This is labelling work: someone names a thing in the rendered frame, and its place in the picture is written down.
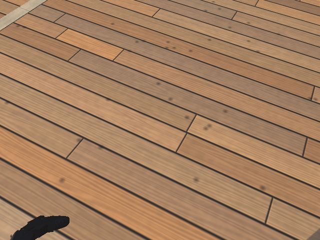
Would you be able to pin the left robot hand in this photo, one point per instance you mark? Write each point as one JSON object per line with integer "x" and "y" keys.
{"x": 40, "y": 226}

